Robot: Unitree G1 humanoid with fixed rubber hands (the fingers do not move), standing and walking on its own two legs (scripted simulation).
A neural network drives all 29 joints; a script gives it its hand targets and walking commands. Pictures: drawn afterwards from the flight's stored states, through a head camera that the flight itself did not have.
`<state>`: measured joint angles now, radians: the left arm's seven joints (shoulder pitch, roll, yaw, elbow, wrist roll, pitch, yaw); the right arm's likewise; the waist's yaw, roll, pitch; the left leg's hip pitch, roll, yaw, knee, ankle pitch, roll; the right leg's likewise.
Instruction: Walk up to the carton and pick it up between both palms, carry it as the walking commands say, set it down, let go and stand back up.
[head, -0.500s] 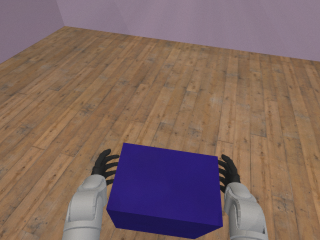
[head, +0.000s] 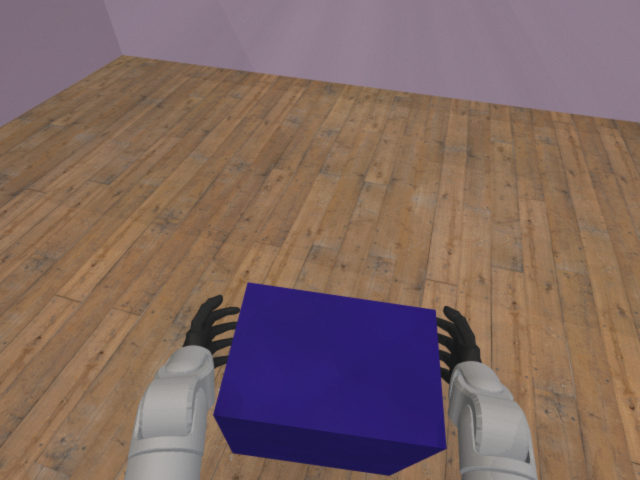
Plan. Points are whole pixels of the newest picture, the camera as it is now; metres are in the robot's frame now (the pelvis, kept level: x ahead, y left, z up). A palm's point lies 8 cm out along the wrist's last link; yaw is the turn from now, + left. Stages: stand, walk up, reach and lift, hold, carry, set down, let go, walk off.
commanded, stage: carry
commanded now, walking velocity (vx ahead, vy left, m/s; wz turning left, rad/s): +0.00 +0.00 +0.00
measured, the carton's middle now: (325, 388) +0.26 +0.00 -0.04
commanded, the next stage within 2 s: none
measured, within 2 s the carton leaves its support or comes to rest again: neither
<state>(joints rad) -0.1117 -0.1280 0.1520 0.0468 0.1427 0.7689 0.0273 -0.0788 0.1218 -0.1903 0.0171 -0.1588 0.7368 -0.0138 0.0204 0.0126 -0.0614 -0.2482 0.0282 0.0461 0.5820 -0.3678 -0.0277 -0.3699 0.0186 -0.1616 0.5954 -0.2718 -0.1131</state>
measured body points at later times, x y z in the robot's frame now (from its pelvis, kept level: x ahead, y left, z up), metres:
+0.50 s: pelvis -0.02 +0.00 +0.00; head -0.03 -0.02 +0.45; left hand +0.26 +0.15 +0.03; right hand +0.26 -0.17 +0.02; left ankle -0.04 +0.13 -0.73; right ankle +0.03 -0.05 -0.73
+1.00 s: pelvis -0.03 +0.01 -0.01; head -0.05 +0.01 +0.44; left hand +0.21 +0.20 +0.06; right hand +0.25 -0.13 +0.07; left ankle -0.04 +0.14 -0.73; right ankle +0.03 -0.05 -0.73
